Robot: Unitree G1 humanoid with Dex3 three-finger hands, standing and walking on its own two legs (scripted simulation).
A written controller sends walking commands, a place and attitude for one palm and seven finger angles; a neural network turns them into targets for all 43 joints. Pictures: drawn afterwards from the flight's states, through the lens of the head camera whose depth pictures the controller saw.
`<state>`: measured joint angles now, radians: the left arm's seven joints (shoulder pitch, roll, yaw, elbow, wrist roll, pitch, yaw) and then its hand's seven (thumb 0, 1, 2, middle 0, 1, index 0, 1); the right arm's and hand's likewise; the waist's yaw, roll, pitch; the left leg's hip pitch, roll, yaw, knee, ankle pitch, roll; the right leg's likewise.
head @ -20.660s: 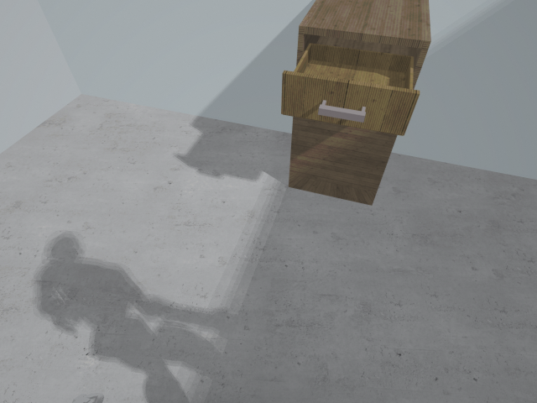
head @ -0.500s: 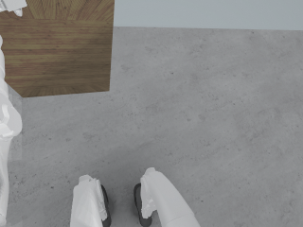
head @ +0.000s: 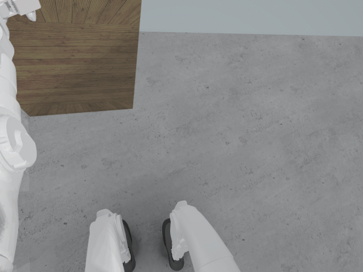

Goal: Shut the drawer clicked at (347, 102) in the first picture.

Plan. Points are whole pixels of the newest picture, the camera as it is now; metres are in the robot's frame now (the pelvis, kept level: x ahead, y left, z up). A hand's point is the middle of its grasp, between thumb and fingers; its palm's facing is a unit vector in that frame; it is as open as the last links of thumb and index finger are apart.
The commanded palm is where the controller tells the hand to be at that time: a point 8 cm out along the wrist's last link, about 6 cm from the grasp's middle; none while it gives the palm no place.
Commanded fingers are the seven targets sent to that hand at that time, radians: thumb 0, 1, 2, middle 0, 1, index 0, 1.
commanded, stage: pull the fist back off the drawer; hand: left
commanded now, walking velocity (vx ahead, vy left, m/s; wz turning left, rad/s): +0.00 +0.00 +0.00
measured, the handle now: out of the picture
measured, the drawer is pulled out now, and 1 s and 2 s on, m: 0.00 0.00 0.00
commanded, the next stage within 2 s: draw the hand back to the body in 0.26 s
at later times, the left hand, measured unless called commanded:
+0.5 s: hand (24, 2) +0.58 +0.18 +0.10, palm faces +0.07 -1.00 -0.04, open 3.2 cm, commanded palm +0.52 +0.21 +0.12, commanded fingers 0.00 0.90 0.90 -1.40 -1.60 -1.40 -1.60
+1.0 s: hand out of the picture +0.38 +0.19 +0.19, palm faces +0.17 -0.97 -0.19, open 3.3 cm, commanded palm +0.35 +0.25 +0.22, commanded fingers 0.00 0.90 0.90 -1.40 -1.60 -1.40 -1.60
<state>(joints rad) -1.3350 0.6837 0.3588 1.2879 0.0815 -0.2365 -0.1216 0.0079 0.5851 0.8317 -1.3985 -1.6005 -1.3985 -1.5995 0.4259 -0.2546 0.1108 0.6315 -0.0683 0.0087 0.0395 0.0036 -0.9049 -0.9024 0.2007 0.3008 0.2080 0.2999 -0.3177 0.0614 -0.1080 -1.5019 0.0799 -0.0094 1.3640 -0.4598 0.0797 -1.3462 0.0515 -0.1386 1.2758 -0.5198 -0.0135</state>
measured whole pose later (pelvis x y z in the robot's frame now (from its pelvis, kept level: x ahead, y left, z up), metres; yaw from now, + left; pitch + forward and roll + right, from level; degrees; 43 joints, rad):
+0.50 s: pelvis +0.05 -0.01 +0.04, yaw +2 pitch +29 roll -5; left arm -0.90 0.47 0.38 1.00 -0.05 -0.35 -0.14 0.01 0.90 0.90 -1.40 -1.60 -1.40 -1.60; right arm 0.39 -0.26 0.03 0.61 -0.02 0.10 0.07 0.01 -0.91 -0.90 0.20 0.30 0.21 0.30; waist -0.20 0.06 -0.14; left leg -1.22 0.08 0.04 1.20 -0.49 0.05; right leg -1.09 0.06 -0.09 1.13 -0.55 -0.02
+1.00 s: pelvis +0.07 -0.02 +0.12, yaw +4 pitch +8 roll -1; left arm -0.10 0.30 0.11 0.29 -0.12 -0.15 -0.02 0.02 0.90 0.90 -1.40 -1.60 -1.40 -1.60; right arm 0.20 -0.25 0.02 0.53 0.06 0.08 -0.05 0.01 -0.91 -0.90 0.20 0.30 0.20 0.30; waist -0.01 0.04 -0.10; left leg -0.53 0.02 0.07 0.74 -0.36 0.03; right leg -0.43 0.03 -0.04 0.71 -0.42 -0.03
